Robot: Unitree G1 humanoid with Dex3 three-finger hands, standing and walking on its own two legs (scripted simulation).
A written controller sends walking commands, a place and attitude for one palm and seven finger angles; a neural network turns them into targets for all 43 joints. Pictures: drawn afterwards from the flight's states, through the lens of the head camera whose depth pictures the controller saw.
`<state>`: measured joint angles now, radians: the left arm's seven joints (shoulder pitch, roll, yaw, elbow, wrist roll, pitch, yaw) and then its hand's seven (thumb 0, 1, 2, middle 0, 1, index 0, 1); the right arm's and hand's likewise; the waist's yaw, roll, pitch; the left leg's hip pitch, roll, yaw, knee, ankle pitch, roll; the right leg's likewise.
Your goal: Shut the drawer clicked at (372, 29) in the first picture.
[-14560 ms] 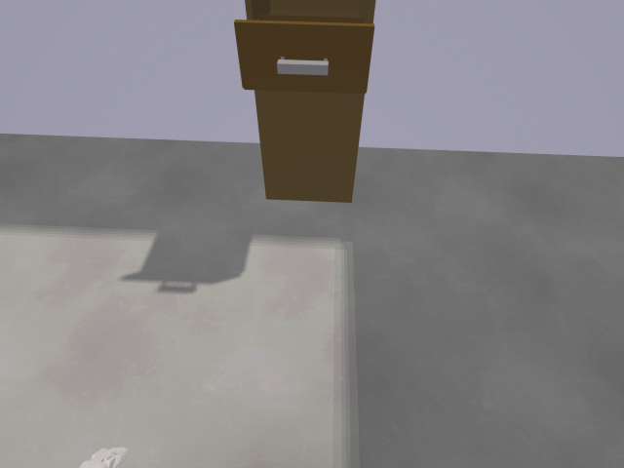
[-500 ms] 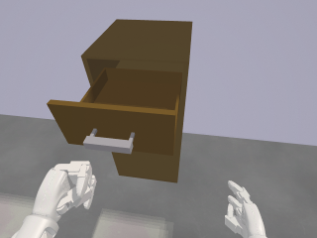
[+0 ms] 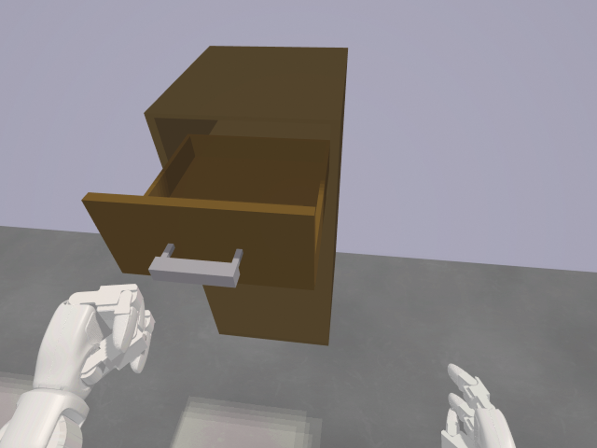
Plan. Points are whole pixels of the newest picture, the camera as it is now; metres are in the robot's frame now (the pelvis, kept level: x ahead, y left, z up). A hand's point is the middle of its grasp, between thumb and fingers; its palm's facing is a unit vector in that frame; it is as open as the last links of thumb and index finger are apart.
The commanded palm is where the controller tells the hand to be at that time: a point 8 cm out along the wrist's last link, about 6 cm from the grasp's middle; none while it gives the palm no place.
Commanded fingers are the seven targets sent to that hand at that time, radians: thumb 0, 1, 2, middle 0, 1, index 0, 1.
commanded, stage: bring the fist close to the handle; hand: left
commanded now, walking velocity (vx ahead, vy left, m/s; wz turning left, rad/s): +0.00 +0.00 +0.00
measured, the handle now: (199, 261) +0.38 +0.21 +0.04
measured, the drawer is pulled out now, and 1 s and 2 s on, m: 0.28 0.28 0.26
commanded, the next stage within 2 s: push the drawer shut in 1.48 s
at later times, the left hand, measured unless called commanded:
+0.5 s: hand (178, 329) +0.23 +0.18 +0.09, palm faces -0.01 -1.00 -0.07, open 3.3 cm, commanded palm +0.20 +0.23 +0.10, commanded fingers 0.00 0.90 0.90 -1.40 -1.60 -1.40 -1.60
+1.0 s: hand (190, 319) +0.27 +0.18 +0.05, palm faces -0.01 -1.00 -0.04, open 3.3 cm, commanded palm +0.25 +0.24 +0.05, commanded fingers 0.00 0.90 0.90 -1.40 -1.60 -1.40 -1.60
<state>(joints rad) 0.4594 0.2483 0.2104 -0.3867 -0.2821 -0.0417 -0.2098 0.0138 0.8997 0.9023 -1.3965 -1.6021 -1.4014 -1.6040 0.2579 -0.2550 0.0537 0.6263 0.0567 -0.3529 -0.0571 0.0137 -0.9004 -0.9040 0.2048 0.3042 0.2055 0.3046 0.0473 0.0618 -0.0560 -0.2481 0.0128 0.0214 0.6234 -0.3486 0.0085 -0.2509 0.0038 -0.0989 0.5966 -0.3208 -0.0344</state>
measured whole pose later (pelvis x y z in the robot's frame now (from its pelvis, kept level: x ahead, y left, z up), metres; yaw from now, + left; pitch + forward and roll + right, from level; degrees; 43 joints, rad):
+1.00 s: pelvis +0.00 +0.01 -0.02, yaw -1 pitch +7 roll +0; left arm 0.14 0.20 0.16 0.13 -0.22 -0.29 -0.22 0.01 0.90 0.90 -1.40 -1.60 -1.40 -1.60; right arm 0.24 -0.25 0.03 0.63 0.02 -0.27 -0.04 0.01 -0.90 -0.90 0.21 0.30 0.21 0.30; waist 0.00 0.03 -0.05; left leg -0.47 0.00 0.04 0.76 -0.40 0.03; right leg -0.48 -0.02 -0.08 0.74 -0.37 -0.02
